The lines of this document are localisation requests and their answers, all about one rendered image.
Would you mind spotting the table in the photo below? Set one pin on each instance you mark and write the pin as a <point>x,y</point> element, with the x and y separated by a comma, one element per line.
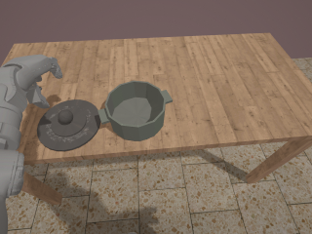
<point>227,90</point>

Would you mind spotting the robot left forearm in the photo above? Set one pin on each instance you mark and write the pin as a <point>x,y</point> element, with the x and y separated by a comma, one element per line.
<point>15,80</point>

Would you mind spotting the pot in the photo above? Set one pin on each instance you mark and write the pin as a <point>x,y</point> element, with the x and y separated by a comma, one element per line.
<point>135,110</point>

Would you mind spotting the lid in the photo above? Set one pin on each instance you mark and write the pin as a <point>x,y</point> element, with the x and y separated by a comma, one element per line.
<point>59,136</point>

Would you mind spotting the knob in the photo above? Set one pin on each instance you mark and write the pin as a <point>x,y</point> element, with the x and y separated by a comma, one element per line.
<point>65,116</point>

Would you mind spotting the robot left hand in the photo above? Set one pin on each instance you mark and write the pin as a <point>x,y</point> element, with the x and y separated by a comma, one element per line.
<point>39,65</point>

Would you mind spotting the robot left upper arm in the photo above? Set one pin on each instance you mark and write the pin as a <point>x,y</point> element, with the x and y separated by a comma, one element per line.
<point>11,181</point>

